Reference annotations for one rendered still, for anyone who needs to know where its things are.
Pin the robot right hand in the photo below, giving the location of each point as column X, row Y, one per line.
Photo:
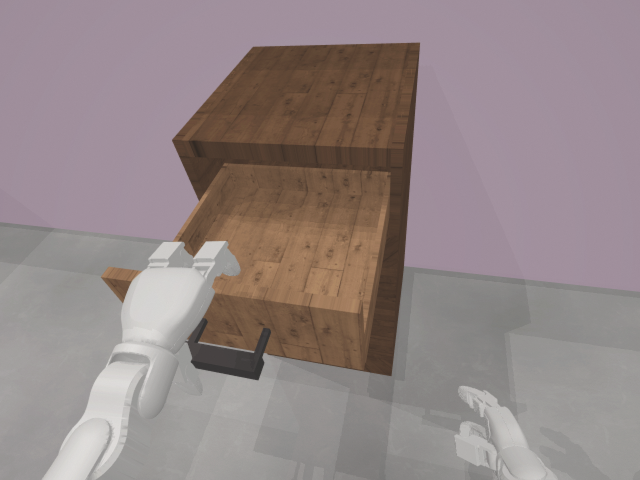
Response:
column 479, row 445

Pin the drawer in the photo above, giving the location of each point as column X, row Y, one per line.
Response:
column 310, row 244

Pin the left robot forearm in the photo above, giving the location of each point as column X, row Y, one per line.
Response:
column 112, row 439

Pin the handle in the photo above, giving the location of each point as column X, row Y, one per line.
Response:
column 227, row 361

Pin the robot left hand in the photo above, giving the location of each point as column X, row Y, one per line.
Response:
column 166, row 302

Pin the cabinet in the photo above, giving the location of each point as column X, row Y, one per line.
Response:
column 349, row 107

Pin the right robot forearm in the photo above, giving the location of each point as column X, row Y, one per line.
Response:
column 519, row 463

